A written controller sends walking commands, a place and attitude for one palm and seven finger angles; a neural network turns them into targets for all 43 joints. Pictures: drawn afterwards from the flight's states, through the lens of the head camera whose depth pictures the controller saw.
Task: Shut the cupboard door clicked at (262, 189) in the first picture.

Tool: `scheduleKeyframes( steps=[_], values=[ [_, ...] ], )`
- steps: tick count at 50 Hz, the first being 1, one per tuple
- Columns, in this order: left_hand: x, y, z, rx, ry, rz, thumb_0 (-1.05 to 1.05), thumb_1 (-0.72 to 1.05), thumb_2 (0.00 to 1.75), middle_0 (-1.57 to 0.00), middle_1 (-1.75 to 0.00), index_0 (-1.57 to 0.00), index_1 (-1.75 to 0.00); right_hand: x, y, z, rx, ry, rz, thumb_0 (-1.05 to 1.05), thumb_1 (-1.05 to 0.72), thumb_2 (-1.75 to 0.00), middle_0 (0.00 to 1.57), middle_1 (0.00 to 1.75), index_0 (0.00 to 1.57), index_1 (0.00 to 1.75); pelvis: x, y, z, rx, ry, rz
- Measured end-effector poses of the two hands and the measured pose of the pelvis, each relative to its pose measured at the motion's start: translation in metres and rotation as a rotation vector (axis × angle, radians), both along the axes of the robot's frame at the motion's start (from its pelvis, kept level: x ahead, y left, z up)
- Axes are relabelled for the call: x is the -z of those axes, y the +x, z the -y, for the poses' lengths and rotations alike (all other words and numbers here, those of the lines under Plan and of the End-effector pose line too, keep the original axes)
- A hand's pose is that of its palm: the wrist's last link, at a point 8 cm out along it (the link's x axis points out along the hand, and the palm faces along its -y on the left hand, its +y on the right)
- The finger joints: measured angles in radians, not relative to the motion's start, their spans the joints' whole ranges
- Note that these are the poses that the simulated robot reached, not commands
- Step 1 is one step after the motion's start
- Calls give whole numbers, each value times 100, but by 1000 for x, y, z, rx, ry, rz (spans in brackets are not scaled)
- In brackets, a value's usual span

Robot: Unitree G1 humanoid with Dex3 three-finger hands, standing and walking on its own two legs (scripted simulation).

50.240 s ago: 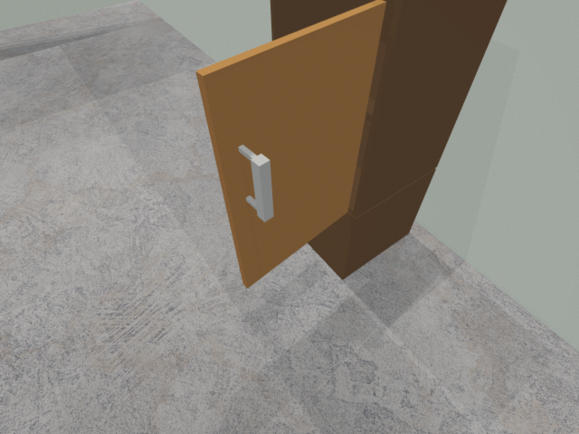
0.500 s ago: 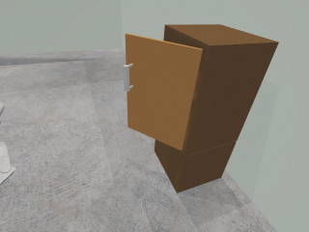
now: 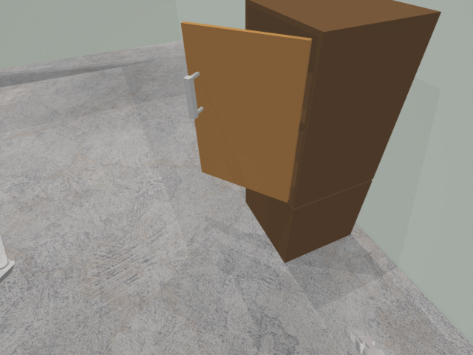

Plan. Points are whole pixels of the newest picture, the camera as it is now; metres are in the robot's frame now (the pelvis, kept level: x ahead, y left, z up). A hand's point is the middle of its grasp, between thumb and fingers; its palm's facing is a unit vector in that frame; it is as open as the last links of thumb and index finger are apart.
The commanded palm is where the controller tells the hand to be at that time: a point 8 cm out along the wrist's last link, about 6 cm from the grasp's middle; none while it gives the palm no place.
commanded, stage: stop stepping back and stand still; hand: left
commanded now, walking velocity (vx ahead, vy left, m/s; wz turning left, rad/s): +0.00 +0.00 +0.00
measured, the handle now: (194, 95) +0.90 +0.18 +0.04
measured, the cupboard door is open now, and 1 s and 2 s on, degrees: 38 38 38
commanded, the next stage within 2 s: let the arm hang, fingers relaxed in 0.32 s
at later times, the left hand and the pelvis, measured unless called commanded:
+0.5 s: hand (54, 271) +0.22 +0.29 +0.09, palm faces +0.27 -0.80 -0.54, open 7.4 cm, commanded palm none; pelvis +0.00 +0.02 -0.01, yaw +0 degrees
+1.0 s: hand out of the picture -0.12 +0.22 -0.16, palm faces +0.06 -0.97 -0.22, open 7.2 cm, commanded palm none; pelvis -0.02 +0.03 +0.00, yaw +1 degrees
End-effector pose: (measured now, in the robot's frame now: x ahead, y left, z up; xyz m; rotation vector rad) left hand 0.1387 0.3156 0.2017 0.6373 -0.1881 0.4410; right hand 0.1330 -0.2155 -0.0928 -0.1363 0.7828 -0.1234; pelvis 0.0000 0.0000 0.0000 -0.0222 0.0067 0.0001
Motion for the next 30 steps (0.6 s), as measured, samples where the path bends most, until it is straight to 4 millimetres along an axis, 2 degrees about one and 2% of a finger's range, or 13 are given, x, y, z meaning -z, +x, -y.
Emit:
scheduleKeyframes(
  steps=[4, 6, 8, 11, 14, 18, 21, 22, 24, 27, 30],
  values=[
    [42, 4, -11, -110, -164, -14, 1, 89, 90, -21, -30, -21, -30, 5, 3, 19, 13, -54, -30, 1, -90, -90, 20, 30, 20, 30, 4, 13, -1, -6, -2, 18],
    [59, 13, -6, -110, -245, 3, 1, 89, 90, -21, -30, -21, -30, 1, 7, 27, 5, -100, -43, 2, -90, -90, 20, 30, 20, 30, 5, 17, 0, -16, 10, 31],
    [67, 24, 4, -74, -296, 21, 2, 89, 90, -21, -30, -21, -30, -8, 12, 32, 1, -139, -30, 2, -91, -90, 20, 30, 20, 30, 6, 17, 0, -10, 23, 39],
    [56, 39, 22, 32, -273, 60, 2, 89, 90, -21, -30, -21, -30, -23, 22, 34, 6, -166, 31, 2, -91, -90, 20, 30, 20, 30, 6, 13, 1, -2, 27, 34],
    [26, 46, 32, 136, -161, 110, 2, 89, 90, -21, -30, -21, -30, -34, 29, 32, 16, -157, 83, 2, -91, -90, 20, 30, 20, 30, 3, 9, 2, 1, 16, 12],
    [-3, 44, 26, 177, -6, 119, 2, 89, 90, -22, -30, -22, -30, -35, 32, 25, 38, -113, 92, 1, -91, -90, 20, 30, 20, 30, 1, 10, 1, 12, 5, -14],
    [-3, 40, 12, 135, 19, 62, 1, 89, 90, -22, -30, -22, -30, -27, 28, 19, 56, -80, 65, 1, -91, -90, 20, 30, 20, 30, 0, 12, -4, 20, 6, -19],
    [7, 41, 7, 121, 10, 18, 1, 89, 90, -21, -30, -21, -30, -22, 27, 17, 41, -63, 60, 1, -91, -90, 20, 30, 20, 30, 1, 11, -6, 16, 5, -19],
    [50, 47, -4, 76, -69, -159, 1, 89, 90, -21, -30, -21, -30, -7, 25, 15, -24, -46, 35, 1, -91, -90, 20, 30, 20, 30, 3, 7, -13, 8, 4, -13],
    [145, 41, -8, -10, -254, -502, 0, 90, 90, -20, -30, -20, -30, 16, 17, 14, -60, -42, -30, 1, -90, -90, 20, 30, 20, 30, 10, -1, -21, -3, 4, -8],
    [237, 5, 14, -52, -433, -828, 1, 90, 90, -20, -30, -20, -30, 29, -3, 10, -60, -48, -121, 1, -91, -90, 20, 30, 20, 30, 12, -7, -23, -18, 5, 5]
  ],
)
